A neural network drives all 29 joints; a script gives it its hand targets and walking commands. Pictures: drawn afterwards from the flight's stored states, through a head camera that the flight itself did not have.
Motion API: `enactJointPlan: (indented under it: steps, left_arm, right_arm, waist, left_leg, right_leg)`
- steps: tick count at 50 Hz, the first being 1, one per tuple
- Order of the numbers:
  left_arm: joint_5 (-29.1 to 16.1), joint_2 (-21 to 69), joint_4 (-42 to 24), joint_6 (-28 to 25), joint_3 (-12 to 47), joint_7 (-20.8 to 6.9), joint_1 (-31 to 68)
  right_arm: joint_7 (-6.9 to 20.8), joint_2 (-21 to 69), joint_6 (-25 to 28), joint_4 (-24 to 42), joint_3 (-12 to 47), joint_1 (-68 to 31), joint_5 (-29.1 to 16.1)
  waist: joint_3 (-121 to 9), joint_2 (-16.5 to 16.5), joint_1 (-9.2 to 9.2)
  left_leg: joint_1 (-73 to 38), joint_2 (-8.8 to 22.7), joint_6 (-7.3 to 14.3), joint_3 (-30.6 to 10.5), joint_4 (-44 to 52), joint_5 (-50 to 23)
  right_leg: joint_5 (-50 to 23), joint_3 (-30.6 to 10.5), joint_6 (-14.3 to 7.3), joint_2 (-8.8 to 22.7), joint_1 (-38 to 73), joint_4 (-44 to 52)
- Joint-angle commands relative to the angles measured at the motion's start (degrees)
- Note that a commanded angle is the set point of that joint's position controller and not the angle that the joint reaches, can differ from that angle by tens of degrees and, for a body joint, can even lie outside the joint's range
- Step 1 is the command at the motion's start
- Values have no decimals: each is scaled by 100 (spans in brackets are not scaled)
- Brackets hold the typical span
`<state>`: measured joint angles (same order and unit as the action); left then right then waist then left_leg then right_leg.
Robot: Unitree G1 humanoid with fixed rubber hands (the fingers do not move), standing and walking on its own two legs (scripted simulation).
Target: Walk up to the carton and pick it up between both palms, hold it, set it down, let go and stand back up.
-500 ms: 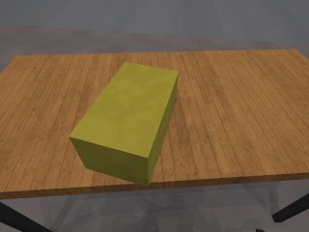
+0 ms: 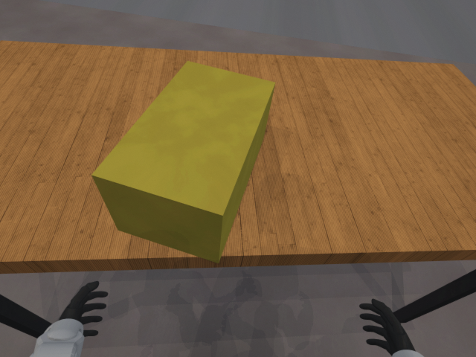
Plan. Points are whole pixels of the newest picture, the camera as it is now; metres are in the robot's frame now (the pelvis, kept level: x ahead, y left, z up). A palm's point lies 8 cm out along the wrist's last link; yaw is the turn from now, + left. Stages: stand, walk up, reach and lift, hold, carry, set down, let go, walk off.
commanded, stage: reach and lift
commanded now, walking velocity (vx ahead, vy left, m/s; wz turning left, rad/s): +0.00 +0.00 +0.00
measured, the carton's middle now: (201, 151) +0.45 +0.07 +0.08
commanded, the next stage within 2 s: none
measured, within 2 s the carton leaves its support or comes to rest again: neither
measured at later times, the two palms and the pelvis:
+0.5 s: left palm out of the picture +0.13 +0.30 -0.01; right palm out of the picture +0.10 -0.19 -0.01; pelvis -0.03 +0.04 +0.01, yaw -5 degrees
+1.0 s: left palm (7, 345) +0.15 +0.29 +0.04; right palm out of the picture +0.12 -0.15 +0.07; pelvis -0.02 +0.02 +0.02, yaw -3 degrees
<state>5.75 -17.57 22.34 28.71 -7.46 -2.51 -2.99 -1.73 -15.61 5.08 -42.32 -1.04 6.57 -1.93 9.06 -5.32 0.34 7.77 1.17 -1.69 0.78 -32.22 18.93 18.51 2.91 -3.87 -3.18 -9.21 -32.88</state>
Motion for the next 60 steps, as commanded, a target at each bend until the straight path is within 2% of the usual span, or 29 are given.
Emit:
enactJointPlan:
  steps: [1, 2, 4, 5, 6, 11, 12, 13, 16, 20, 21, 22, 23, 24, 26, 31, 32, 33, 38, 39, 40, 45, 49, 50, 54, 56, 57, 58, 60]
  left_arm:
    - [7, -1323, -854, 127, -420, -25, -362]
    - [-155, -1056, -1203, 179, -97, 18, -354]
    - [-359, -1112, -1594, 270, -22, 60, -242]
    - [-369, -1037, -1390, 280, -100, 24, -431]
    - [-451, -962, -1591, 282, 27, 31, -438]
    - [-783, -1192, -2189, 95, -122, 87, -362]
    - [-782, -1314, -2179, 141, -86, 34, -461]
    - [-891, -1229, -2602, 119, 57, 68, -512]
    - [-723, -1170, -2486, 110, -154, 0, -778]
    - [-843, -1186, -2754, -77, -139, -181, -883]
    - [-814, -1082, -2279, -119, -83, -277, -954]
    - [-945, -1250, -2619, -142, -44, -308, -789]
    - [-1121, -1133, -2438, -228, 51, -383, -941]
    - [-1153, -1273, -2575, -327, -22, -416, -754]
    - [-1271, -1370, -2780, -329, -178, -445, -942]
    - [-1401, -1743, -2807, -156, -315, -637, -805]
    - [-1451, -1679, -2857, -90, -349, -687, -977]
    - [-1508, -1700, -2983, -105, -298, -702, -1000]
    - [-1601, -2006, -3353, -189, -551, -881, -1013]
    - [-1663, -1939, -3485, -199, -647, -886, -1123]
    - [-1697, -2005, -3612, -255, -539, -888, -1108]
    - [-1836, -2202, -4499, -576, -697, -808, -1426]
    - [-1934, -2181, -4752, -594, -537, -858, -1739]
    - [-2015, -2166, -4679, -555, -506, -906, -1678]
    - [-1992, -2111, -5155, -656, -397, -785, -1977]
    - [-2072, -2138, -5406, -759, -508, -807, -2113]
    - [-2071, -2070, -5168, -722, -454, -782, -2293]
    - [-2060, -2161, -5447, -697, -569, -815, -2227]
    - [-1956, -2067, -5597, -832, -525, -705, -2402]
  right_arm:
    - [-202, -946, -318, 1352, -224, 349, -23]
    - [-139, -1030, -395, 1549, -329, 227, -57]
    - [-115, -688, -709, 1970, -373, 456, -172]
    - [-129, -609, -843, 2240, -175, 598, -221]
    - [-118, -679, -954, 2480, -261, 687, -193]
    - [-113, -302, -1428, 3489, -325, 1008, -138]
    - [-157, -403, -1550, 3802, -407, 946, -105]
    - [-183, -309, -1639, 4074, -450, 1072, -123]
    - [-259, -429, -1926, 4275, -338, 1404, -159]
    - [-378, -412, -2163, 4878, -397, 1531, -11]
    - [-411, -303, -2281, 4883, -330, 1403, -33]
    - [-418, -373, -2351, 5177, -366, 1454, 5]
    - [-481, -270, -2427, 5393, -290, 1455, 7]
    - [-550, -142, -2442, 5822, -229, 1415, 11]
    - [-593, -12, -2656, 6151, -29, 1665, -22]
    - [-886, 460, -3147, 6683, 246, 1589, -350]
    - [-923, 632, -3239, 6714, 301, 1767, -335]
    - [-943, 561, -3257, 6852, 334, 1870, -387]
    - [-1224, 832, -3433, 7293, 436, 2125, -462]
    - [-1226, 970, -3434, 7363, 508, 2141, -456]
    - [-1250, 897, -3411, 7465, 414, 2207, -467]
    - [-1529, 1296, -3274, 7934, 761, 2709, -535]
    - [-1667, 1176, -3199, 8476, 725, 2693, -589]
    - [-1722, 1441, -3324, 8131, 815, 2866, -582]
    - [-1721, 1051, -3116, 8390, 507, 3015, -624]
    - [-1756, 1173, -2964, 8792, 653, 3082, -790]
    - [-1705, 1153, -2949, 8390, 593, 3047, -716]
    - [-1719, 1147, -3006, 8511, 702, 3180, -823]
    - [-1627, 924, -2865, 8619, 606, 3371, -797]
  waist:
    - [-688, 392, -303]
    - [-544, 594, -166]
    - [-439, 686, -135]
    - [-453, 475, -240]
    - [-299, 465, -153]
    - [-529, 973, -303]
    - [-495, 770, -314]
    - [-557, 1041, -255]
    - [-455, 1567, -160]
    - [-374, 1398, -149]
    - [-93, 1372, -150]
    - [-156, 1439, -96]
    - [-204, 952, -113]
    - [-268, 950, -232]
    - [-170, 444, -246]
    - [165, 317, -374]
    - [102, 383, -493]
    - [210, 211, -404]
    - [152, 799, -363]
    - [-48, 900, -485]
    - [-118, 981, -378]
    - [-347, 1018, -401]
    - [-299, 953, -318]
    - [-209, 1020, -340]
    - [-511, 1336, -172]
    - [-690, 1031, -282]
    - [-584, 1065, -237]
    - [-534, 1160, -312]
    - [-748, 1204, -181]
  left_leg:
    - [-149, -204, 92, 560, 656, -1433]
    - [-555, -118, 55, 522, 770, -1463]
    - [-518, -43, 69, 622, 941, -1246]
    - [-423, -89, 150, 652, 1004, -1172]
    - [-427, -10, 107, 658, 1131, -1072]
    - [97, 190, 116, 789, 1532, -795]
    - [71, 164, 142, 842, 1549, -649]
    - [316, 243, 170, 789, 1633, -489]
    - [1624, 594, 397, 719, 2297, 485]
    - [2575, 845, 547, 651, 2720, 981]
    - [2834, 844, 663, 751, 2868, 1417]
    - [2893, 853, 627, 718, 2899, 1274]
    - [2758, 862, 646, 733, 2878, 1055]
    - [2742, 789, 690, 776, 2740, 954]
    - [1984, 672, 670, 729, 2626, 693]
    - [1415, 439, 680, 879, 2257, 541]
    - [1272, 370, 672, 1004, 2213, 296]
    - [1014, 383, 589, 930, 2216, 171]
    - [743, 382, 536, 892, 2067, 33]
    - [559, 331, 525, 891, 2043, -41]
    - [520, 393, 481, 845, 2068, 29]
    - [-91, 290, 392, 720, 1756, -860]
    - [-160, 301, 391, 586, 1738, -632]
    - [-184, 282, 374, 596, 1653, -734]
    - [-352, 380, 218, 325, 1620, -1376]
    - [-307, 373, 246, 278, 1533, -1520]
    - [-368, 412, 184, 181, 1588, -1559]
    - [-442, 391, 165, 216, 1605, -1603]
    - [-391, 492, 79, 60, 1688, -1947]
  right_leg:
    - [-3621, -507, 646, 678, 866, 836]
    - [-2912, -291, 493, 453, 513, 955]
    - [-2166, -334, 345, 471, 341, 1244]
    - [-2362, -458, 422, 512, 429, 1307]
    - [-2111, -321, 433, 396, 447, 1313]
    - [-1260, -457, 259, 399, 987, 1494]
    - [-1191, -398, 299, 284, 906, 1451]
    - [-1256, -359, 299, 258, 1165, 1300]
    - [-1568, -270, 535, -4, 2634, 827]
    - [-1809, -145, 646, -260, 3703, 501]
    - [-1533, -133, 600, -313, 3877, 523]
    - [-1595, -116, 643, -313, 3897, 465]
    - [-1731, -61, 583, -354, 3815, 562]
    - [-1524, -234, 572, -227, 3713, 720]
    - [-1224, -323, 592, -87, 3054, 997]
    - [101, -863, 511, 347, 2072, 1726]
    - [-11, -881, 497, 412, 2006, 1811]
    - [-129, -793, 500, 394, 1730, 1893]
    - [-127, -994, 488, 621, 1658, 1962]
    - [-75, -1004, 478, 697, 1603, 2035]
    - [-15, -1000, 443, 646, 1562, 2023]
    - [-743, -951, 519, 838, 1117, 2048]
    - [-680, -884, 437, 815, 1028, 2036]
    - [-748, -923, 387, 860, 875, 2075]
    - [-1737, -666, 254, 567, 1008, 1828]
    - [-1994, -738, 302, 625, 1169, 1797]
    - [-1985, -631, 222, 577, 1035, 1854]
    - [-2005, -678, 238, 547, 1010, 1877]
    - [-2214, -472, 177, 400, 1268, 1764]
